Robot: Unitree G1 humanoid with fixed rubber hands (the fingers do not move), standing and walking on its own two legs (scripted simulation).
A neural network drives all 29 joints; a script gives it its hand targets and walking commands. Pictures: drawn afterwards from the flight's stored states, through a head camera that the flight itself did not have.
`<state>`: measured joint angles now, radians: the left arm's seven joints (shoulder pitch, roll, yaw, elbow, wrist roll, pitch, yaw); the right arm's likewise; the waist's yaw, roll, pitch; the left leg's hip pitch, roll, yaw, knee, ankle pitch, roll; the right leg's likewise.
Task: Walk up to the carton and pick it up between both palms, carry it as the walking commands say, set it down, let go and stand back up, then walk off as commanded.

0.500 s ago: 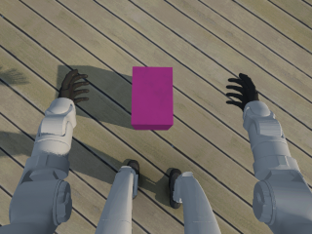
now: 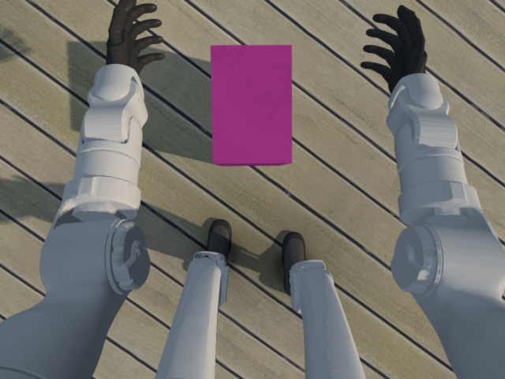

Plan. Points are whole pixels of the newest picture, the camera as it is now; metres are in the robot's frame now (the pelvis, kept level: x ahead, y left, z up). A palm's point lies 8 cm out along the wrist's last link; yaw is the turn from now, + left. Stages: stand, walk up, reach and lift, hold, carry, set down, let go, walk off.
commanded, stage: reach and lift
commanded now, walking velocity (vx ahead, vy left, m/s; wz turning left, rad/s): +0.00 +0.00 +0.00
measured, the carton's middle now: (251, 115) +0.53 +0.04 -0.54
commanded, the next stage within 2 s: none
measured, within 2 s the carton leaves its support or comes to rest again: neither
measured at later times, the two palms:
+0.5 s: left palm (153, 78) +0.52 +0.20 -0.21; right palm (369, 71) +0.55 -0.15 -0.20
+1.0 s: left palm (176, 106) +0.51 +0.20 -0.38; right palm (325, 115) +0.51 -0.13 -0.39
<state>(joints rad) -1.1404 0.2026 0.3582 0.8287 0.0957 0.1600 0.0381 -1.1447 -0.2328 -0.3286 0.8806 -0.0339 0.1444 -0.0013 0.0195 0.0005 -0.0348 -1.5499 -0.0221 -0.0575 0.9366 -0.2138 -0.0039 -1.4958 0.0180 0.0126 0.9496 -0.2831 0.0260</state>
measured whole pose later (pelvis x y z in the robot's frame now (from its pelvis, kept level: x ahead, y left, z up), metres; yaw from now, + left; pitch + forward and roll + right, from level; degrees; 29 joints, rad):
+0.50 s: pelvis -0.01 -0.01 -0.06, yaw +0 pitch +52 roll -1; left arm -1.30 0.20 0.51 0.95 0.21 0.13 0.03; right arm -1.33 -0.19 -0.37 0.88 -0.14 0.17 -0.07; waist 0.04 -0.01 -0.01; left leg -1.82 -0.02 -0.03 1.24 -0.33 -0.01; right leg -1.78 0.04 0.04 1.28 -0.40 0.02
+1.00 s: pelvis -0.07 +0.00 -0.21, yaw -1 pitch +36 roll -2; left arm -1.56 0.40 0.17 0.85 -0.19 0.22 0.13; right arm -1.59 -0.34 -0.11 0.91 0.18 0.24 -0.14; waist 0.03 0.00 0.53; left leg -2.04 -0.06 -0.04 1.84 -0.43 -0.02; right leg -1.98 0.06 0.04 1.88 -0.54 0.06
